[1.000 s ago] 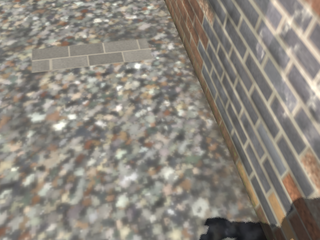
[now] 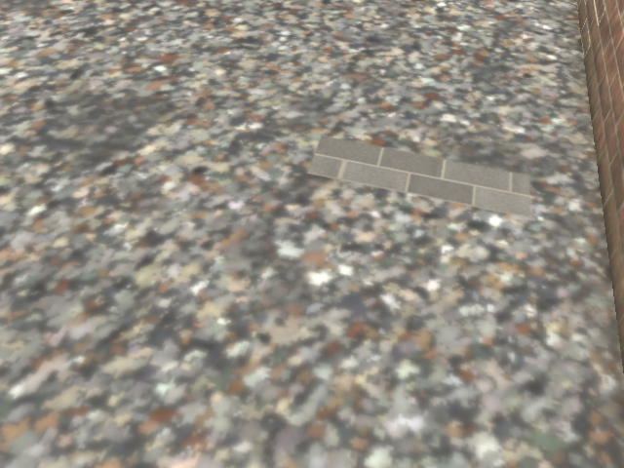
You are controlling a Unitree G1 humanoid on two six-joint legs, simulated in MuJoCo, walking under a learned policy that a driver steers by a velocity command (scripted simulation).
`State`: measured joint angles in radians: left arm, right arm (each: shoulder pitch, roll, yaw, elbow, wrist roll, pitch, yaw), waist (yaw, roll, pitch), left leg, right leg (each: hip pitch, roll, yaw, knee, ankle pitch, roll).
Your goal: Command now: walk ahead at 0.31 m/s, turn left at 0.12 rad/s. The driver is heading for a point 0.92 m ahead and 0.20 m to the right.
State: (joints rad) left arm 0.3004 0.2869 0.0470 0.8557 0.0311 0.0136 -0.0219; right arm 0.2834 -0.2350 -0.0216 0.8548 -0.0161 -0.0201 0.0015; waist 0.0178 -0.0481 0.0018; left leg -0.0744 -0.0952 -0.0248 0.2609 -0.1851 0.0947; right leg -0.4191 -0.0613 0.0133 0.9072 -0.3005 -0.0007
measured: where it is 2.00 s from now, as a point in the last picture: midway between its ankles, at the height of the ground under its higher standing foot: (335, 391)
